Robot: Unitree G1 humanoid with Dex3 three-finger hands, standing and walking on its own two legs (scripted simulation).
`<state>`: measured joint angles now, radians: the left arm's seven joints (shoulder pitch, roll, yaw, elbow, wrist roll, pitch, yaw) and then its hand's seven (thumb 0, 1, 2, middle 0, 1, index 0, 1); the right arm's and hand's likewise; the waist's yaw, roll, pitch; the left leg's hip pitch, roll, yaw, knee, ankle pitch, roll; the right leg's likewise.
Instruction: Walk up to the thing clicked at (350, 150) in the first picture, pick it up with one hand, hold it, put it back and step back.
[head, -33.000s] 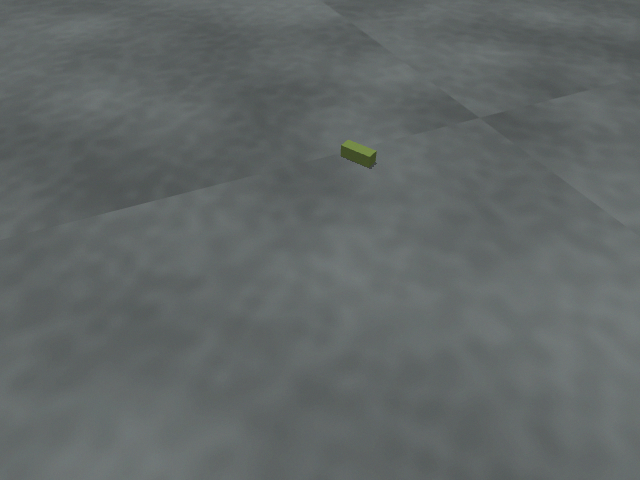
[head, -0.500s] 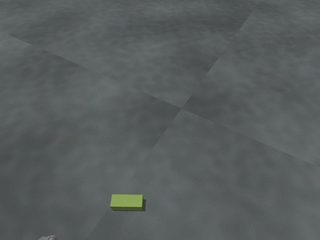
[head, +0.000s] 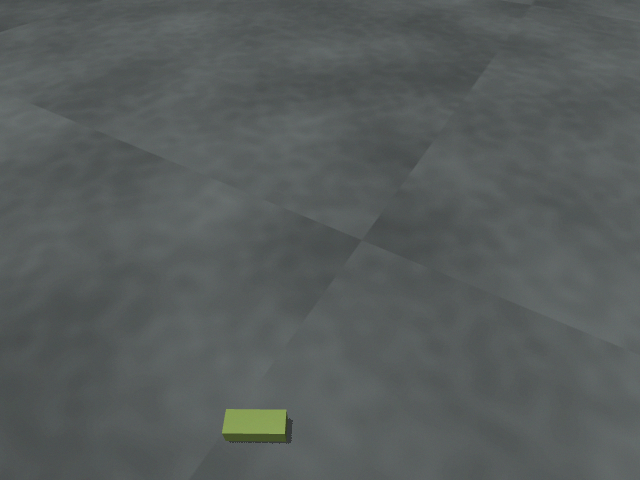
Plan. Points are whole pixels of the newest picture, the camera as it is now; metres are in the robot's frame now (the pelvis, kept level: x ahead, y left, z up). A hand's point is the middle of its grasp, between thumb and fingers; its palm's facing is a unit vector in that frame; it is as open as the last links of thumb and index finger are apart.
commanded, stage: stand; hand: left
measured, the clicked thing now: (256, 425) +0.45 +0.22 -0.75
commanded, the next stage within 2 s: walk up in 0.70 s
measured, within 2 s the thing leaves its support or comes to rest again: neither
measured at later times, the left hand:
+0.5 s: hand out of the picture +0.09 +0.25 -0.15, palm faces -0.04 -0.94 -0.34, open 7.4 cm
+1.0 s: hand out of the picture +0.10 +0.27 -0.17, palm faces -0.04 -0.92 -0.39, open 7.4 cm
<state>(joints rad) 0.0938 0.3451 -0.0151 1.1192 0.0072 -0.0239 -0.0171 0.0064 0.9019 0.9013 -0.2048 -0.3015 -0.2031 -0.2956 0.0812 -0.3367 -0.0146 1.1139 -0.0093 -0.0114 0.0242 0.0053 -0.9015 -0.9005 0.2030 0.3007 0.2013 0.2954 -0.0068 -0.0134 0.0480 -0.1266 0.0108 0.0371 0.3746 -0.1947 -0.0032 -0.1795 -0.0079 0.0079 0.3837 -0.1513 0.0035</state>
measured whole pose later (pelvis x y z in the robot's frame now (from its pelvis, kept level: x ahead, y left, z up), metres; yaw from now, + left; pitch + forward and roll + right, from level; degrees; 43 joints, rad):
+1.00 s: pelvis -0.02 +0.01 -0.02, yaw +0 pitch -2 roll +0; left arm 0.01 0.39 0.03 0.98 0.01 0.04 0.00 0.01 0.90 0.90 -0.21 -0.30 -0.20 -0.30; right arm 0.01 -0.41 -0.05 1.03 0.00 0.05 0.01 0.00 -0.90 -0.90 0.20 0.30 0.20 0.30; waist 0.00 -0.01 0.19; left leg -0.32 -0.01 0.00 0.70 -0.36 0.02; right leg -0.34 -0.02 0.01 0.57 -0.20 0.00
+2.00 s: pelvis -0.28 +0.01 -0.01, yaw -2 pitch -2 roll -1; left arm 0.18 0.40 0.07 0.84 0.02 0.07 0.00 0.01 0.90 0.90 -0.20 -0.30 -0.20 -0.30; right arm 0.15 -0.35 -0.04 0.88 -0.04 0.01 -0.01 0.01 -0.90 -0.90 0.21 0.30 0.21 0.30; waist 0.01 -0.05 0.14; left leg -0.29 0.01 -0.02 0.56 -0.24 0.02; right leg -0.37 0.08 0.13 1.07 -0.47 0.01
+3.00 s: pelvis -0.28 -0.01 -0.01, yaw +1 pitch -2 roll +0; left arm 0.07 0.34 0.03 1.01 0.00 -0.01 -0.01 0.01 0.90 0.90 -0.21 -0.30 -0.20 -0.30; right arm 0.16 -0.34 -0.02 1.04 -0.02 -0.02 0.00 0.01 -0.90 -0.90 0.20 0.30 0.20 0.30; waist 0.00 -0.02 0.06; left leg -0.18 0.00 -0.04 0.51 -0.30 -0.01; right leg -0.21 -0.03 -0.04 0.52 -0.28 0.01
